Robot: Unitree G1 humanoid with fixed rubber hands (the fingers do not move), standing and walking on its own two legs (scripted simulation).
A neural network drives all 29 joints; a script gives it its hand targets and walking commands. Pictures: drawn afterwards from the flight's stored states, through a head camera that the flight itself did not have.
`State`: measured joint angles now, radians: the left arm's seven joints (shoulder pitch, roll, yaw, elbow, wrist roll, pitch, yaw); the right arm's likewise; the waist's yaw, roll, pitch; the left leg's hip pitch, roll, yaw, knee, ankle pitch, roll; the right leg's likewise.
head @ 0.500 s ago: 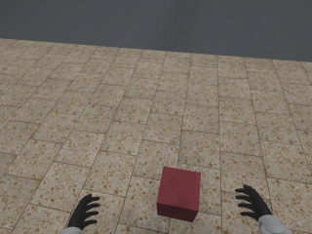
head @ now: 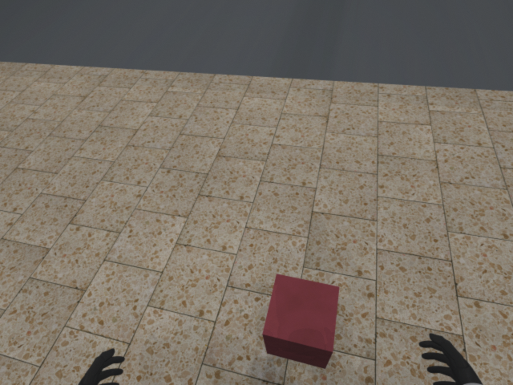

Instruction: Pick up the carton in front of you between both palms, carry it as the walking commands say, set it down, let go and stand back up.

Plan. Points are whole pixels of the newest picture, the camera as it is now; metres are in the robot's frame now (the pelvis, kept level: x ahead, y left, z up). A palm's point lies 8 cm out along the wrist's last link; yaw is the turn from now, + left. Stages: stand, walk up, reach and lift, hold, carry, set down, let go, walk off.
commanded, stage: stand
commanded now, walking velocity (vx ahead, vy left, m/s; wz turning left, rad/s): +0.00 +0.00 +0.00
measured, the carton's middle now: (301, 321) +0.40 -0.07 -0.64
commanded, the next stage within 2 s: none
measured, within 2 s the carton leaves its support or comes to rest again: neither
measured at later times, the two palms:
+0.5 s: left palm out of the picture +0.11 +0.29 -0.08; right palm out of the picture +0.11 -0.30 -0.10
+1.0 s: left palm out of the picture +0.08 +0.30 -0.08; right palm out of the picture +0.07 -0.30 -0.10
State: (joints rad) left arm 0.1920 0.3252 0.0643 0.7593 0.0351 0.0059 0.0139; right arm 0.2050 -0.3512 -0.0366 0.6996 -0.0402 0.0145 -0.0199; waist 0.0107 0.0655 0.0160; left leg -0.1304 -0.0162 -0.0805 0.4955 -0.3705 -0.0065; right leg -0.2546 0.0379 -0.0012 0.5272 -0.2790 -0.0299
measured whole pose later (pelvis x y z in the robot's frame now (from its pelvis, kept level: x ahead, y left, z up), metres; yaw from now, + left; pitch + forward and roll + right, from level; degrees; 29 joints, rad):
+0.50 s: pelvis +0.00 -0.01 +0.01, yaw +1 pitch -1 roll +0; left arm 0.13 0.33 0.04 0.91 0.02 0.00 0.01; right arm 0.19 -0.37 0.00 0.84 -0.03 0.00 -0.03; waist 0.01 0.05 0.02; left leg -0.06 0.00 -0.09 0.41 -0.33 -0.02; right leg -0.19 0.04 -0.01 0.45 -0.24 -0.04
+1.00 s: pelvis -0.02 +0.00 +0.01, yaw +0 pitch -2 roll +0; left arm 0.11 0.36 0.03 1.02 0.02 0.00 0.00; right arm 0.18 -0.39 0.01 0.94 -0.02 -0.01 -0.02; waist 0.01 0.03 0.03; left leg -0.05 -0.01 -0.08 0.36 -0.28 -0.01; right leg -0.17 0.04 0.00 0.40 -0.19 -0.03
